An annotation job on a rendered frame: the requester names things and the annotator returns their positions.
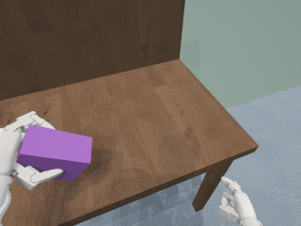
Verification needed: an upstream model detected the table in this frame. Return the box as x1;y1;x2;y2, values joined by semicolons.
0;0;259;226

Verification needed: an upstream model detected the sponge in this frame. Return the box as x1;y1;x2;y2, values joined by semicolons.
10;124;92;181

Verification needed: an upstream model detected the right robot hand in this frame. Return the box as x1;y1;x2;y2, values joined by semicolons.
219;176;257;225

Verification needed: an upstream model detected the left robot forearm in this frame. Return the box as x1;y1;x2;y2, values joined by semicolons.
0;174;13;226

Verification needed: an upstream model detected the left robot hand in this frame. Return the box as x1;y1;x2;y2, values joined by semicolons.
0;111;63;191

